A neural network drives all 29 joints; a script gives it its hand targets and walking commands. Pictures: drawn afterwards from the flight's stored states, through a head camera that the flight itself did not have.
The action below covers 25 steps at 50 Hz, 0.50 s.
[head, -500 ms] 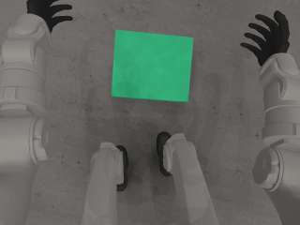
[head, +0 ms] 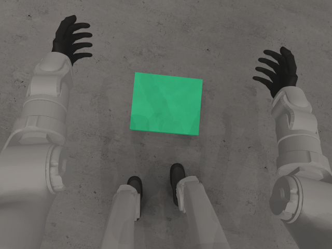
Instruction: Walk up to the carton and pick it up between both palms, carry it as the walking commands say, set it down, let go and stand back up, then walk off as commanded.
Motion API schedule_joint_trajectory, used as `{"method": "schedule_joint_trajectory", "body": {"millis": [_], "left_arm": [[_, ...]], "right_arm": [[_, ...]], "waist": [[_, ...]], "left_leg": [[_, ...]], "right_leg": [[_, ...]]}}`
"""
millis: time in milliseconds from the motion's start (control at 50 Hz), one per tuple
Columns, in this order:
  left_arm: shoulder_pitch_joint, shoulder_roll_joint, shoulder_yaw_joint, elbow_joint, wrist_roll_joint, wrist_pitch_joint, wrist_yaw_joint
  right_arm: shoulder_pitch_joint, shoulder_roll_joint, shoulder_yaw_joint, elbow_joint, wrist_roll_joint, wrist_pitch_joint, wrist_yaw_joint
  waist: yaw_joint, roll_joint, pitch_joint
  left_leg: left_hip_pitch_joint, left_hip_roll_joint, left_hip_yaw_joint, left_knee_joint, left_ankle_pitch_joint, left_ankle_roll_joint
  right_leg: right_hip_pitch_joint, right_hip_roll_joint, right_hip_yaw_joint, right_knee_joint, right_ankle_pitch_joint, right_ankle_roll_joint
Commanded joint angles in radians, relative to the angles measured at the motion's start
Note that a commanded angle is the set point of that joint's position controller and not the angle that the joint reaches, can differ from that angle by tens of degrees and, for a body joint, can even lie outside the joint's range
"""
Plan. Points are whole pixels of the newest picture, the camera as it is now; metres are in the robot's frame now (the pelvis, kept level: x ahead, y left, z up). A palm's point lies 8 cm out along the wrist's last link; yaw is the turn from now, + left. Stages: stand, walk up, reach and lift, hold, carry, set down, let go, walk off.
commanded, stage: let go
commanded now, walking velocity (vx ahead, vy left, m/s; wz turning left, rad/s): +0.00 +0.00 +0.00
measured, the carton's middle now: (165, 106) +0.49 -0.07 -0.59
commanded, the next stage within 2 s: stand in 1.32 s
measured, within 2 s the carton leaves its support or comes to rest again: neither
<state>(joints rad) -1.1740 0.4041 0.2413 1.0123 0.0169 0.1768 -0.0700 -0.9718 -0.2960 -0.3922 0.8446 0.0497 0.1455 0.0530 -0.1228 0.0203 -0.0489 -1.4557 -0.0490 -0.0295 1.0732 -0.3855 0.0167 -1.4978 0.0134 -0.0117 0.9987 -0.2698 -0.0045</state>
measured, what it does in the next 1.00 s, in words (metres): rises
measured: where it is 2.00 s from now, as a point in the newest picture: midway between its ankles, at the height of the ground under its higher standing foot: (156, 199)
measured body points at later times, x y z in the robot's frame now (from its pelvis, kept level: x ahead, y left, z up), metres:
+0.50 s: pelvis +0.05 -0.01 +0.07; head +0.23 +0.00 +0.49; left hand +0.39 +0.20 -0.04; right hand +0.33 -0.27 -0.02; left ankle +0.03 +0.10 -0.63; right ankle +0.07 -0.11 -0.63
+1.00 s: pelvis +0.08 +0.02 +0.11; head +0.12 +0.02 +0.56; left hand +0.25 +0.25 +0.03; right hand +0.25 -0.22 +0.03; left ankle +0.03 +0.10 -0.63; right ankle +0.07 -0.12 -0.63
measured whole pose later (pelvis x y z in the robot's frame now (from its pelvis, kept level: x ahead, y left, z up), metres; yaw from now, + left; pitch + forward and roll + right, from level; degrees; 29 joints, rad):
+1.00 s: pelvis +0.08 +0.02 +0.11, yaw +0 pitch -1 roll -2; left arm 0.21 0.21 0.05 0.44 -0.01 0.11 -0.05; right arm 0.22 -0.22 -0.04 0.43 0.01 0.11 0.08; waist 0.00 0.02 0.09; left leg -0.13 -0.04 -0.03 0.49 -0.35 0.05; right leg -0.18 0.03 0.03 0.44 -0.25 0.01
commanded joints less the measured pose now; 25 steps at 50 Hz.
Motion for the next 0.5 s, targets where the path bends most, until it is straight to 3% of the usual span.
{"method": "schedule_joint_trajectory", "body": {"millis": [0, 20, 40, 60, 80, 100, 120, 140, 160, 180, 200, 220, 240, 260, 280, 300, 320, 340, 360, 380, 400, 420, 440, 460, 480], "left_arm": [[-0.126, 0.087, 0.015, -0.141, 0.016, -0.031, 0.026], [-0.032, 0.099, 0.018, -0.088, 0.038, -0.033, 0.031], [-0.028, 0.049, 0.012, -0.156, 0.024, -0.037, 0.042], [0.062, 0.054, 0.057, -0.202, 0.053, -0.036, 0.057], [0.047, 0.059, 0.013, -0.332, 0.053, -0.039, 0.077], [0.170, 0.049, 0.024, -0.275, 0.065, -0.031, 0.088], [0.100, 0.020, -0.010, -0.354, 0.033, -0.035, 0.105], [0.238, -0.023, -0.034, -0.459, 0.047, -0.042, 0.115], [0.327, -0.007, -0.029, -0.497, 0.042, -0.047, 0.119], [0.358, -0.034, -0.028, -0.488, 0.041, -0.047, 0.119], [0.293, -0.032, -0.019, -0.530, 0.023, -0.045, 0.122], [0.345, -0.046, -0.035, -0.525, 0.036, -0.050, 0.122], [0.345, -0.053, -0.040, -0.566, 0.029, -0.058, 0.126], [0.356, -0.062, -0.059, -0.522, 0.019, -0.057, 0.124], [0.500, -0.084, -0.047, -0.552, 0.020, -0.055, 0.119], [0.461, -0.091, -0.062, -0.487, 0.019, -0.062, 0.113], [0.577, -0.098, -0.042, -0.484, 0.036, -0.069, 0.115], [0.587, -0.109, -0.057, -0.461, 0.009, -0.072, 0.109], [0.790, -0.123, -0.069, -0.432, 0.048, -0.081, 0.098], [0.710, -0.114, -0.047, -0.425, 0.025, -0.092, 0.095], [0.796, -0.122, -0.066, -0.415, 0.031, -0.103, 0.086], [0.846, -0.086, -0.050, -0.449, 0.024, -0.115, 0.089], [0.783, -0.144, -0.078, -0.396, 0.013, -0.123, 0.083], [0.806, -0.107, -0.073, -0.464, 0.024, -0.138, 0.081], [0.971, -0.098, -0.061, -0.497, 0.033, -0.145, 0.081]], "right_arm": [[-0.066, -0.167, 0.006, -0.068, -0.018, -0.036, 0.005], [-0.048, -0.131, 0.001, -0.081, -0.014, -0.039, 0.010], [-0.022, -0.166, -0.007, -0.106, -0.023, -0.049, 0.016], [0.021, -0.188, 0.014, -0.166, -0.040, -0.052, 0.030], [0.069, -0.216, 0.038, -0.239, -0.020, -0.059, 0.039], [0.132, -0.241, 0.048, -0.241, -0.039, -0.057, 0.042], [0.135, -0.242, 0.045, -0.244, -0.017, -0.062, 0.060], [0.262, -0.203, 0.086, -0.268, -0.015, -0.056, 0.074], [0.337, -0.199, 0.110, -0.317, -0.008, -0.060, 0.076], [0.371, -0.187, 0.132, -0.333, 0.006, -0.057, 0.084], [0.322, -0.158, 0.133, -0.317, 0.033, -0.064, 0.094], [0.368, -0.152, 0.158, -0.258, 0.025, -0.064, 0.091], [0.336, -0.186, 0.143, -0.340, 0.019, -0.080, 0.094], [0.335, -0.178, 0.114, -0.296, 0.014, -0.082, 0.094], [0.469, -0.166, 0.162, -0.382, 0.025, -0.083, 0.092], [0.443, -0.143, 0.173, -0.298, 0.023, -0.078, 0.095], [0.557, -0.132, 0.189, -0.295, 0.007, -0.087, 0.088], [0.569, -0.107, 0.216, -0.277, 0.024, -0.089, 0.085], [0.708, -0.061, 0.228, -0.283, 0.016, -0.091, 0.082], [0.642, -0.079, 0.209, -0.290, 0.002, -0.093, 0.077], [0.771, -0.060, 0.242, -0.252, -0.001, -0.102, 0.070], [0.801, -0.046, 0.281, -0.315, 0.021, -0.115, 0.065], [0.677, -0.067, 0.281, -0.334, 0.018, -0.122, 0.058], [0.797, -0.054, 0.249, -0.325, -0.005, -0.124, 0.055], [0.937, -0.074, 0.243, -0.362, -0.017, -0.134, 0.045]], "waist": [[-0.018, 0.071, -0.958], [-0.009, 0.045, -0.933], [-0.022, 0.080, -0.994], [-0.006, 0.045, -1.081], [-0.033, 0.086, -1.190], [0.001, 0.060, -1.121], [-0.039, 0.074, -1.085], [-0.024, 0.081, -1.130], [0.013, 0.049, -1.139], [-0.015, 0.025, -1.009], [-0.011, 0.034, -0.929], [0.014, 0.035, -0.828], [-0.012, -0.021, -0.782], [-0.008, 0.007, -0.736], [0.023, 0.010, -0.848], [0.004, -0.024, -0.702], [0.035, -0.028, -0.672], [0.022, -0.006, -0.586], [0.072, 0.020, -0.572], [0.063, -0.041, -0.481], [0.062, -0.003, -0.452], [0.053, -0.029, -0.517], [0.085, -0.049, -0.450], [0.047, -0.052, -0.406], [0.055, -0.033, -0.475]], "left_leg": [[0.406, 0.012, -0.036, -0.118, 0.394, -0.038], [0.401, 0.006, -0.029, -0.133, 0.382, -0.027], [0.462, 0.004, -0.044, -0.125, 0.458, -0.032], [0.535, 0.000, -0.046, -0.138, 0.517, -0.043], [0.653, -0.003, -0.023, -0.139, 0.540, -0.051], [0.624, -0.002, -0.023, -0.148, 0.482, -0.047], [0.650, 0.008, -0.033, -0.179, 0.455, -0.048], [0.737, 0.007, -0.028, -0.199, 0.514, -0.062], [0.760, 0.002, -0.021, -0.192, 0.529, -0.058], [0.713, 0.005, -0.037, -0.206, 0.508, -0.056], [0.700, 0.003, -0.042, -0.234, 0.444, -0.047], [0.634, 0.003, -0.022, -0.261, 0.378, -0.056], [0.599, -0.002, -0.018, -0.283, 0.282, -0.056], [0.595, 0.010, -0.020, -0.292, 0.294, -0.062], [0.679, 0.000, 0.026, -0.295, 0.293, -0.059], [0.604, 0.002, 0.003, -0.321, 0.234, -0.044], [0.620, 0.005, 0.009, -0.336, 0.206, -0.043], [0.606, 0.003, 0.000, -0.361, 0.160, -0.038], [0.681, 0.012, 0.000, -0.372, 0.277, -0.036], [0.652, 0.007, -0.026, -0.382, 0.178, -0.028], [0.640, 0.008, -0.008, -0.393, 0.196, -0.028], [0.654, 0.008, -0.010, -0.409, 0.225, -0.031], [0.658, 0.014, -0.019, -0.422, 0.180, -0.022], [0.689, 0.012, -0.006, -0.438, 0.163, -0.022], [0.781, 0.012, -0.004, -0.451, 0.256, -0.030]], "right_leg": [[0.677, -0.002, 0.005, 0.008, 0.495, 0.010], [0.711, 0.000, 0.020, -0.016, 0.521, 0.021], [0.698, -0.001, 0.011, -0.013, 0.538, 0.018], [0.771, 0.003, 0.012, -0.026, 0.573, 0.009], [0.849, 0.007, 0.000, -0.037, 0.588, -0.004], [0.854, 0.004, 0.011, -0.055, 0.516, 0.004], [0.841, 0.007, 0.007, -0.074, 0.474, -0.005], [0.932, 0.003, 0.006, -0.098, 0.525, -0.011], [0.970, 0.009, 0.010, -0.098, 0.523, 0.002], [0.957, -0.001, 0.009, -0.113, 0.525, 0.006], [0.914, -0.003, 0.011, -0.123, 0.461, 0.006], [0.961, -0.012, 0.018, -0.142, 0.461, 0.003], [0.991, -0.007, 0.031, -0.178, 0.388, 0.007], [0.959, -0.012, 0.034, -0.181, 0.398, 0.006], [1.103, -0.008, 0.053, -0.208, 0.417, 0.010], [1.044, -0.007, 0.037, -0.198, 0.389, 0.009], [1.113, -0.013, 0.046, -0.222, 0.337, 0.009], [1.093, -0.018, 0.064, -0.251, 0.302, 0.005], [1.096, -0.022, 0.075, -0.256, 0.419, 0.013], [1.072, -0.009, 0.062, -0.273, 0.303, 0.002], [1.149, -0.021, 0.081, -0.292, 0.402, 0.009], [1.242, -0.025, 0.101, -0.292, 0.518, 0.016], [1.215, -0.026, 0.089, -0.302, 0.416, 0.002], [1.238, -0.016, 0.081, -0.342, 0.413, 0.012], [1.329, -0.012, 0.089, -0.355, 0.480, 0.019]]}}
